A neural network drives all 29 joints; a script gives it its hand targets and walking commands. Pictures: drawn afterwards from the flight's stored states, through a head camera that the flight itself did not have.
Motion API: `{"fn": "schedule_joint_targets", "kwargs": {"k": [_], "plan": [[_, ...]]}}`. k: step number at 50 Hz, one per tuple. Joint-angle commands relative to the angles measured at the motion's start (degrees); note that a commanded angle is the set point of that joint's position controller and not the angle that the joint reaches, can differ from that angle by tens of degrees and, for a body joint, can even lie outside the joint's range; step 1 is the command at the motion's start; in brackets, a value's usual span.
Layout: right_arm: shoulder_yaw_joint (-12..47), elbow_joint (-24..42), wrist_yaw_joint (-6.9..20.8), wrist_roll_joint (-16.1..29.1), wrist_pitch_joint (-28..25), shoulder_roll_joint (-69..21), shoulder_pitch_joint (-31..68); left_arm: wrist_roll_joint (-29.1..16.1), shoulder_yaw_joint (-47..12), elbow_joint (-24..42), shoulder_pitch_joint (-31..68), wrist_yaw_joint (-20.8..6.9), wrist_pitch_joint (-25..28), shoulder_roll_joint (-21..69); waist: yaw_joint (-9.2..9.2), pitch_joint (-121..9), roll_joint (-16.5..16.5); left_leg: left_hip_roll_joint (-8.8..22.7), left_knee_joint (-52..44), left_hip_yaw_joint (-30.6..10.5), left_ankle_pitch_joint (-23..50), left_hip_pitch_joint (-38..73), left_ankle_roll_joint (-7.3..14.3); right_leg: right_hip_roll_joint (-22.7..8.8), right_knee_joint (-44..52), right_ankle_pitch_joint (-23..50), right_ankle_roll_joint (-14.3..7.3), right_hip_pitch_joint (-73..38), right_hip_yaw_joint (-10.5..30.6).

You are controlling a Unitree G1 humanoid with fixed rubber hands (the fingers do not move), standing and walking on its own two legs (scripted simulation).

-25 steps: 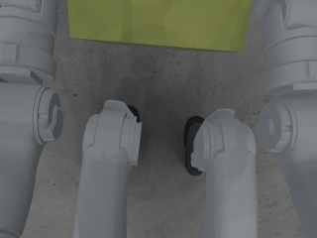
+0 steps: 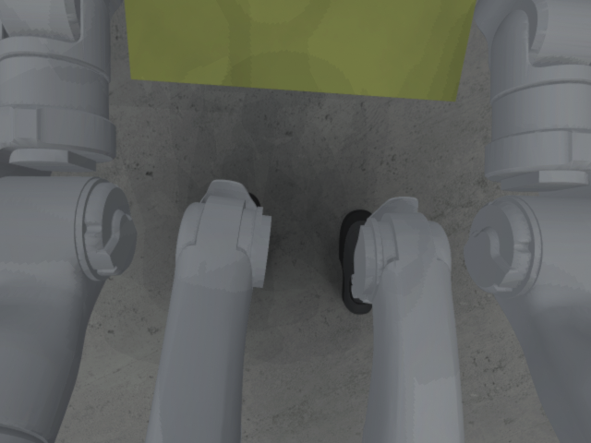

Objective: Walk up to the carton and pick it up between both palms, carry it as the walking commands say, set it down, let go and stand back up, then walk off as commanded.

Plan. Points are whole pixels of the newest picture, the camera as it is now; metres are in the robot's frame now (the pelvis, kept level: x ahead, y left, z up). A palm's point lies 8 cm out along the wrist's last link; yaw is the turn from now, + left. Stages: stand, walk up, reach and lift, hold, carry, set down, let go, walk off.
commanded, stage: reach and lift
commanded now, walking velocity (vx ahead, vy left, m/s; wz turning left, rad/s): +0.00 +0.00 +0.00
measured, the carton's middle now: out of the picture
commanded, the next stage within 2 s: none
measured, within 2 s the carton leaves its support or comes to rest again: neither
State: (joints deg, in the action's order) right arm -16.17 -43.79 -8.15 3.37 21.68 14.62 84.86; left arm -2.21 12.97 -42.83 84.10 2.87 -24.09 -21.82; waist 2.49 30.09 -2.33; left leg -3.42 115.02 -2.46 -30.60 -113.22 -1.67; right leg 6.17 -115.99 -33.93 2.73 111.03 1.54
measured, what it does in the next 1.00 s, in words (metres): rises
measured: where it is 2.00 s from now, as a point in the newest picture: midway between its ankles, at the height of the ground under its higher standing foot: (297, 270)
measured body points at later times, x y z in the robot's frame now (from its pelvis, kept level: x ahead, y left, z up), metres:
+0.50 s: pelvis -0.02 +0.00 +0.05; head +0.34 +0.03 +0.31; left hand +0.55 +0.22 -0.07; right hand +0.57 -0.13 -0.06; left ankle +0.13 +0.12 -0.40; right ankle +0.12 -0.12 -0.40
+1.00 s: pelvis -0.03 +0.00 +0.10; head +0.31 +0.03 +0.38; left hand +0.52 +0.21 +0.00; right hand +0.54 -0.13 +0.00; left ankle +0.13 +0.12 -0.40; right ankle +0.12 -0.12 -0.40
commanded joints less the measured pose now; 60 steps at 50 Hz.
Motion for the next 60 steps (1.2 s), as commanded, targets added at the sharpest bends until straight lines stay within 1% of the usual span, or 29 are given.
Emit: {"fn": "schedule_joint_targets", "kwargs": {"k": [1, 2, 5, 6, 14, 16, 21, 25, 31, 37, 40, 44, 52, 55, 60], "plan": [[25.5, 16.1, 16.3, 8.9, -1.9, -55.8, 44.4, -10.0, -23.4, 17.5, 46.0, -15.1, 3.9, 57.6, 1.80, -130.0, 3.0, -2.9, -10.0, 5.6, 28.7, 49.4, 1.5, 3.1, 11.1, 23.5, -2.0, -33.8, -5.6], [25.4, 16.0, 16.4, 8.7, -1.8, -55.9, 44.2, -10.0, -23.5, 17.5, 46.1, -15.2, 3.8, 57.9, 1.50, -130.2, 3.1, -2.9, -10.5, 5.6, 28.2, 49.6, 1.5, 3.1, 11.6, 23.2, -2.0, -33.9, -5.5], [24.9, 15.1, 16.8, 8.2, -1.5, -56.3, 43.9, -9.3, -23.1, 16.8, 45.7, -15.3, 3.5, 58.5, 1.40, -129.7, 3.2, -2.9, -12.1, 5.5, 26.4, 49.7, 1.4, 3.0, 13.2, 21.4, -1.9, -33.3, -5.6], [25.4, 16.4, 16.9, 8.3, -1.4, -56.4, 44.4, -9.5, -23.5, 17.3, 45.9, -15.4, 3.4, 58.9, 1.25, -131.4, 3.2, -3.0, -12.5, 5.4, 26.7, 50.9, 1.4, 3.0, 13.6, 21.8, -1.9, -34.3, -5.7], [25.2, 16.2, 18.1, 7.8, 0.0, -57.4, 44.5, -9.3, -24.2, 18.2, 46.6, -15.4, 2.1, 61.0, 0.06, -135.3, 3.9, -3.1, -15.9, 4.9, 24.7, 55.2, 0.9, 3.0, 17.0, 19.2, -2.0, -34.4, -6.1], [25.4, 16.7, 18.4, 8.0, 0.3, -57.8, 44.8, -9.3, -24.4, 18.3, 46.5, -15.4, 1.7, 61.6, 0.24, -136.3, 4.3, -3.1, -16.8, 4.9, 24.4, 56.4, 0.9, 3.0, 17.8, 18.9, -2.0, -34.8, -6.1], [25.6, 16.8, 19.1, 8.0, 1.0, -58.6, 44.6, -9.4, -24.9, 18.8, 46.3, -15.6, 0.9, 63.3, -0.36, -137.9, 4.2, -3.2, -18.6, 4.7, 23.6, 58.3, 0.8, 3.1, 19.8, 18.2, -2.1, -35.9, -6.1], [26.1, 16.9, 19.6, 8.4, 1.4, -59.4, 44.1, -9.5, -25.2, 19.2, 45.7, -15.7, 0.4, 64.3, -0.12, -139.2, 4.6, -3.3, -20.1, 4.7, 23.6, 60.2, 0.6, 3.1, 21.3, 18.1, -2.1, -37.2, -6.0], [27.1, 17.8, 19.9, 8.7, 1.8, -60.6, 43.6, -9.8, -26.0, 20.3, 45.1, -15.9, 0.1, 65.3, -0.24, -141.0, 3.8, -3.5, -22.1, 4.8, 23.1, 60.9, 0.6, 3.2, 23.5, 18.6, -2.0, -40.8, -5.6], [28.0, 18.1, 20.0, 9.0, 2.1, -62.0, 42.5, -10.0, -26.2, 20.7, 43.9, -16.2, -0.1, 66.2, 0.32, -141.6, 3.4, -3.6, -24.3, 5.1, 22.3, 61.3, 0.7, 3.1, 25.6, 18.7, -1.9, -44.8, -4.8], [28.4, 18.4, 20.0, 9.0, 2.2, -62.7, 41.9, -10.2, -26.7, 21.0, 43.4, -16.4, -0.2, 66.9, 0.05, -142.1, 3.0, -3.7, -25.4, 5.1, 22.0, 61.9, 0.7, 3.1, 26.7, 18.9, -1.9, -46.6, -4.7], [29.0, 18.3, 20.0, 9.1, 2.3, -63.6, 40.7, -10.2, -27.1, 21.4, 42.6, -16.5, -0.2, 67.3, 0.48, -142.1, 3.1, -3.8, -26.9, 5.3, 21.4, 62.0, 0.8, 3.1, 28.3, 18.9, -1.9, -49.0, -4.1], [30.0, 19.0, 20.2, 9.2, 2.3, -64.9, 38.8, -10.6, -28.3, 22.5, 41.0, -16.6, -0.2, 69.1, 0.20, -142.4, 3.1, -3.9, -30.1, 5.0, 20.5, 65.2, 0.6, 3.1, 31.4, 18.4, -2.0, -52.4, -3.7], [30.3, 19.2, 20.4, 9.3, 2.1, -65.2, 38.2, -10.8, -28.9, 22.8, 40.4, -16.6, -0.2, 69.9, 0.09, -142.3, 3.6, -3.9, -31.4, 4.7, 20.1, 66.7, 0.5, 3.0, 32.6, 18.1, -2.1, -53.3, -3.6], [30.8, 19.4, 20.6, 9.1, 2.0, -65.9, 36.5, -11.0, -29.8, 23.2, 38.8, -16.6, -0.1, 71.2, -0.43, -141.7, 3.6, -4.0, -33.6, 4.3, 19.5, 69.1, 0.4, 3.0, 34.8, 17.7, -2.1, -55.0, -3.5]]}}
